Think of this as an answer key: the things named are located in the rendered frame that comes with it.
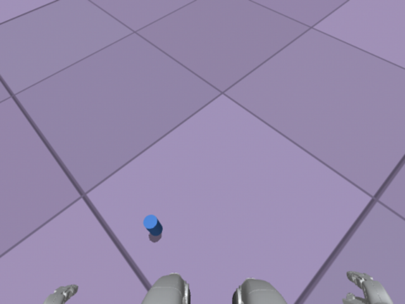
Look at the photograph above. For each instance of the right robot hand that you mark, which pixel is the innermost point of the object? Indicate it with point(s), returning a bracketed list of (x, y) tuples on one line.
[(373, 291)]

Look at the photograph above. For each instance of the can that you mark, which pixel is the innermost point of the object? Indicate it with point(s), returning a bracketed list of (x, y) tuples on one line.
[(152, 224)]

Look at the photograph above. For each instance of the left robot hand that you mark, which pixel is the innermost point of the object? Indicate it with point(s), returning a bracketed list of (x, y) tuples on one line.
[(61, 295)]

